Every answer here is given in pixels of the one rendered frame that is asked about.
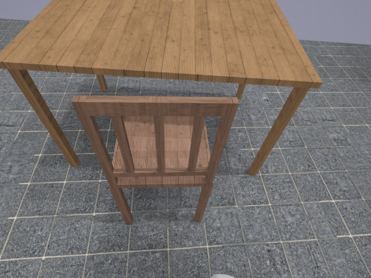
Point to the chair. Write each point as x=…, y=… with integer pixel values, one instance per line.
x=161, y=142

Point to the table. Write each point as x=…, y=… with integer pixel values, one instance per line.
x=229, y=41

